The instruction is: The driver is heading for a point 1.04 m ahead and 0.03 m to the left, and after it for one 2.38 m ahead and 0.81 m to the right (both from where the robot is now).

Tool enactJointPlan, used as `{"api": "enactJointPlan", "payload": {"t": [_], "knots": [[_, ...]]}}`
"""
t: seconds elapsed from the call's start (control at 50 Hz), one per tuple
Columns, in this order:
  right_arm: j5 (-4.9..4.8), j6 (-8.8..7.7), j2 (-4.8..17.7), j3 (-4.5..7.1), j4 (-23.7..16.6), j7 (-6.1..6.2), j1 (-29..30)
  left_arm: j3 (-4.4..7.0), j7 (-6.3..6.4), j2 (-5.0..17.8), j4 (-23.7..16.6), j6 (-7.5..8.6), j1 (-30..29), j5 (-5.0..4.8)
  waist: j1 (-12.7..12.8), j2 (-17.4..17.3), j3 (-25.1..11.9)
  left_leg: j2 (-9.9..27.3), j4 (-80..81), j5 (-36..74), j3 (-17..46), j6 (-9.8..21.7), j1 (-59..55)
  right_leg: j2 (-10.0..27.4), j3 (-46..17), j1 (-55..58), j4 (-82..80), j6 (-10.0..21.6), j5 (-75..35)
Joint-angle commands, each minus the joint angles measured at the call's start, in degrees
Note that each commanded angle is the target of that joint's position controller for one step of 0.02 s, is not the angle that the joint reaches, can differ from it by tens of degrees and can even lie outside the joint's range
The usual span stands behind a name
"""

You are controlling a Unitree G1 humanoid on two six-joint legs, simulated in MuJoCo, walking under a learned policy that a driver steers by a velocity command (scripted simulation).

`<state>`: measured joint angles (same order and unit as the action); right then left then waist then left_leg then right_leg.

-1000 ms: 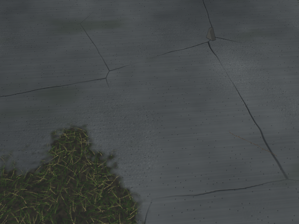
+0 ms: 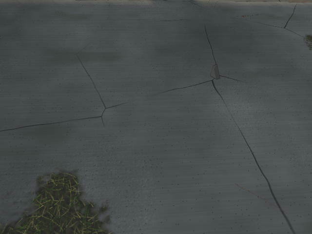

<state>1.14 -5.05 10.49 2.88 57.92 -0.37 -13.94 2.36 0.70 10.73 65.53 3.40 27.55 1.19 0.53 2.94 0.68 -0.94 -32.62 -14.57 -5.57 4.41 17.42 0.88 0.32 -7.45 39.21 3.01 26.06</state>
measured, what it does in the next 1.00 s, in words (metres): walks ahead: right foot, then left foot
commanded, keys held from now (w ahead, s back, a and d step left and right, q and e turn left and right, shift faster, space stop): w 1.00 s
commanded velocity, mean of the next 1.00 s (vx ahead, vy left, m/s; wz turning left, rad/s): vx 0.47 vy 0.00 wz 0.00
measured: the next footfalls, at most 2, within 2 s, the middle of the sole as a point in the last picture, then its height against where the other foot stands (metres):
right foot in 0.44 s outside the picture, level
left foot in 1.00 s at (131, 189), level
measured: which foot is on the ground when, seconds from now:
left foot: down 0.00-0.46, up 0.48-0.98, down 1.00-1.00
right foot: up 0.00-0.42, down 0.44-1.00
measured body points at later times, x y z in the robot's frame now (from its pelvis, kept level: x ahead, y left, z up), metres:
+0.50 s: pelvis +0.27 -0.01 -0.01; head +0.30 -0.01 +0.44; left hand +0.42 +0.22 -0.14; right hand +0.18 -0.23 -0.16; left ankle +0.06 +0.08 -0.66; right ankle +0.37 -0.07 -0.73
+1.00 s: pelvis +0.55 +0.02 -0.01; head +0.59 +0.03 +0.44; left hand +0.44 +0.24 -0.15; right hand +0.75 -0.18 -0.12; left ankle +0.67 +0.10 -0.73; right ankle +0.37 -0.07 -0.72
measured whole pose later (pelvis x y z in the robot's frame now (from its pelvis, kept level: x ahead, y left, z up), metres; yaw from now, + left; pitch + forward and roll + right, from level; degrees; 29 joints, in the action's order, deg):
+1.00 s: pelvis +0.55 +0.02 -0.01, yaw +1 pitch +1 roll -1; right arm 1.8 -4.4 9.5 2.1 50.5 -1.0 0.4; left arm 1.9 0.9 9.6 63.3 5.4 28.0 1.4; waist 3.3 0.1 3.9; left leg 0.0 -29.2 -5.6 -5.9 6.9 25.8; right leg -2.4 4.7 5.6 22.3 3.0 26.0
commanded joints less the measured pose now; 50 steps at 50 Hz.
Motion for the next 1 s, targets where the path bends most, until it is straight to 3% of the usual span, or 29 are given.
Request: {"api": "enactJointPlan", "payload": {"t": [0.02, 0.04, 0.06, 0.1, 0.18, 0.26, 0.32, 0.38, 0.42, 0.44, 0.46, 0.48, 0.5, 0.52, 0.54, 0.58, 0.62, 0.66, 0.72, 0.78, 0.88, 0.94, 0.96, 0.98, 1.0], "knots": [[0.29, 1.14, 8.4, 1.89, 4.2, 0.84, -19.7, 0.66, -1.30, 4.0, -7.8, 1.48, -8.6, 1.32, -5.9, -10.2, 4.5, 22.7, 23.6, -23.6, 38.8, 10.3, -23.0, 0.9, -0.6, -37.1, 29.3, 3.2, 0.2], [0.19, 0.80, 6.9, 1.47, 2.2, 0.47, -14.0, 0.39, -1.84, 2.8, -8.1, 1.71, -10.3, 1.06, -4.1, -5.6, 6.4, 20.4, 24.1, -18.2, 33.1, 9.1, -17.9, 2.7, -1.5, -36.0, 29.0, 3.4, -5.9], [0.03, 0.38, 6.2, 1.09, 1.2, 0.36, -10.9, 0.35, -2.15, 1.9, -7.9, 1.83, -10.1, 0.67, -2.1, -4.2, 6.7, 17.9, 25.2, -11.7, 27.4, 7.5, -14.6, 4.0, -1.6, -33.2, 26.6, 3.1, -9.9], [-0.21, -0.52, 3.7, 0.02, 1.5, 0.64, -10.6, 0.56, -2.48, 1.8, -7.3, 0.90, -8.6, 1.10, -0.2, -5.0, 5.4, 14.2, 25.6, 0.6, 19.5, 6.0, -13.3, 4.3, -0.3, -29.9, 23.8, 1.7, -13.1], [-0.29, -1.24, 3.8, -0.68, 3.9, 1.04, -16.2, 0.72, -2.66, 1.8, -10.1, -0.49, -15.3, 0.79, -0.4, -6.2, 5.8, 12.3, 24.5, 19.9, 12.2, 6.1, -16.0, 3.5, 2.8, -34.0, 18.8, 0.0, -17.4], [-0.26, -1.45, 3.4, -1.28, 4.2, 1.09, -17.3, -0.14, -2.82, 0.8, -14.5, -0.51, -26.7, 0.06, -2.1, -7.4, 7.7, 10.4, 25.1, 26.6, 8.1, 5.8, -13.9, 1.7, 5.6, -30.5, 3.9, -0.4, -23.5], [-0.26, -1.63, 4.5, -1.10, 4.9, 1.41, -18.6, -0.23, -2.69, 1.5, -16.2, -0.50, -30.5, -0.29, -2.6, -8.1, 8.1, 11.6, 24.8, 31.0, 7.4, 5.8, -16.1, 0.3, 6.8, -26.1, -3.2, 1.2, -24.8], [0.04, -1.70, 5.8, -0.72, 5.1, 1.71, -17.0, 0.63, -1.92, 3.4, -15.9, 0.04, -26.9, -0.19, 0.1, -7.9, 5.5, 13.0, 17.4, 48.3, 5.9, 5.1, -21.2, -2.1, 7.3, -19.4, -6.1, 4.4, -20.8], [0.16, -1.20, 7.0, -0.27, 5.0, 1.84, -15.5, 2.05, -1.06, 5.5, -11.3, 0.87, -12.7, -0.08, 6.0, -7.1, -1.9, 11.6, 0.3, 55.6, 4.1, 3.7, -21.2, -5.1, 7.8, -4.6, -10.1, 6.6, -19.4], [-0.13, -1.09, 6.6, -0.42, 4.5, 1.63, -15.4, 3.16, -0.49, 8.1, -8.7, 1.34, -3.8, 0.97, 9.3, -5.7, -6.8, 9.7, -13.1, 43.6, 3.3, 3.1, -12.2, 0.0, 2.4, 8.8, -11.2, 8.5, -16.8], [-1.22, -0.98, 1.7, -1.32, 2.8, 1.09, -18.9, 4.57, -0.18, 13.8, -8.3, 1.46, 3.0, 2.23, 8.6, 3.5, -14.8, 3.3, -34.7, 12.4, 0.4, 1.7, 2.5, 16.9, -20.3, 22.6, -13.3, 13.2, -7.6], [-1.98, -0.83, 2.2, -0.53, 3.0, 0.41, -21.5, 4.68, -0.92, 13.9, -8.5, 0.52, 0.0, 0.80, 6.0, 8.6, -18.0, -4.2, -48.4, -14.7, 5.9, 1.3, 15.7, 23.6, -43.8, 26.0, -24.5, 19.4, -2.2], [-0.92, -0.55, 5.3, 0.18, 1.2, 0.53, -14.5, 3.96, -1.12, 10.9, -9.5, 0.36, -7.5, -0.46, 3.5, 1.8, -8.0, 1.0, -48.8, -8.8, 8.6, 2.1, 20.9, 20.7, -35.3, 17.8, -26.3, 16.6, 3.7], [-0.40, -0.84, 5.2, 0.23, -0.4, 0.24, -9.2, 2.86, -1.37, 7.0, -10.4, 0.84, -12.0, -0.81, 2.8, -1.8, -2.1, 3.1, -45.2, -3.6, 8.3, 2.2, 20.1, 18.6, -27.3, 8.9, -28.2, 14.6, -0.4], [-0.19, -0.71, 3.8, 0.21, -0.4, 0.16, -8.2, 2.15, -1.40, 4.6, -10.0, 1.36, -13.6, -0.44, 0.5, -3.7, 0.9, 5.0, -41.2, -1.3, 8.3, 2.0, 16.9, 16.0, -21.5, 2.5, -29.7, 12.4, -7.3], [1.21, 0.85, 1.3, -0.02, 0.2, -0.31, -10.4, 1.09, -0.82, 2.1, -8.2, 2.26, -11.6, -0.36, -2.4, -2.6, 1.8, 6.5, -36.2, -0.6, 8.1, 0.8, 11.2, 12.3, -13.4, -4.0, -30.6, 10.0, -16.8], [1.27, 1.90, 1.0, 0.07, -0.6, -0.67, -9.3, 1.09, -0.59, 3.4, -6.9, 3.04, -8.3, -0.31, -3.0, -1.8, 2.3, 6.6, -33.5, 0.3, 6.7, -0.1, 11.9, 11.1, -9.8, -4.7, -31.1, 10.2, -23.4], [1.22, 2.55, 1.8, 0.18, -2.7, -0.95, -4.1, 1.23, -0.59, 5.1, -6.5, 3.22, -6.3, -0.34, -2.7, -1.2, 3.9, 7.5, -29.2, 4.2, 5.6, -1.1, 16.1, 10.3, -7.5, -4.1, -32.7, 10.1, -24.1], [0.73, 2.67, 2.6, 0.09, -5.8, -1.22, 4.6, 0.79, -0.72, 4.9, -6.1, 3.04, -3.2, -0.47, -0.8, -0.9, 5.6, 7.9, -19.6, 10.6, 3.9, -2.4, 20.2, 8.9, -5.0, -1.4, -33.6, 9.3, -27.7], [0.11, 2.47, 1.9, -0.47, -7.8, -1.41, 11.0, 0.53, -0.61, 5.0, -5.5, 3.10, 0.2, -0.56, 1.2, 0.0, 5.7, 6.4, -10.1, 15.3, 2.0, -2.6, 18.9, 8.3, -2.9, 1.9, -33.1, 8.1, -32.9], [0.03, 1.90, 2.8, -0.44, -10.4, -1.33, 17.8, 0.52, 0.11, 5.6, -3.8, 2.81, 4.6, 0.14, 3.1, 0.7, 6.4, 4.5, -2.4, 13.0, 0.9, -0.8, 20.3, 11.0, -2.6, 12.4, -29.7, 8.7, -40.1], [0.07, 1.14, 3.8, 0.18, -10.2, -0.94, 14.6, 0.88, 0.62, 6.8, -3.7, 2.65, 2.6, 0.50, 0.4, 1.3, 4.7, 1.6, 1.4, 6.3, -0.3, 1.9, 12.9, 12.0, -1.2, 15.0, -22.9, 7.6, -55.5], [0.15, 0.82, 4.7, 0.75, -8.5, -0.54, 9.1, 1.06, 0.66, 7.5, -3.7, 2.55, 1.8, 0.52, -2.0, 1.7, 1.9, -0.4, 2.7, 4.8, -1.0, 3.0, 5.9, 11.5, -0.4, 14.7, -16.7, 6.9, -62.6], [0.48, 0.30, 5.8, 1.56, -5.1, -0.03, -0.6, 1.07, 0.54, 7.6, -3.9, 2.33, 0.6, 0.25, -6.2, 0.1, -3.0, -1.7, 6.3, 7.2, -1.6, 4.4, -5.7, 9.5, 1.5, 11.6, -6.0, 5.7, -62.7], [1.91, -0.22, 9.6, 2.82, -2.6, 0.62, -11.0, 0.57, 0.32, 6.3, -5.3, 2.41, 0.0, -0.37, -9.8, -2.7, -9.5, 7.0, 6.6, 3.9, 7.7, 7.2, -21.4, 7.3, 2.8, 0.1, 9.0, 4.7, -47.5]]}}
Keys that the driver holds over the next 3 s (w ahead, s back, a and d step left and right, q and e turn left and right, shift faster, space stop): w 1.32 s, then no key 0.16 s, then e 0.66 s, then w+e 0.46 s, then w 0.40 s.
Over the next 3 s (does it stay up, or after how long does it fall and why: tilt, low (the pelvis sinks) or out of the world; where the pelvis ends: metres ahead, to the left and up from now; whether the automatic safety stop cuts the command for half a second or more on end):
stays up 1.07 -0.18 0.00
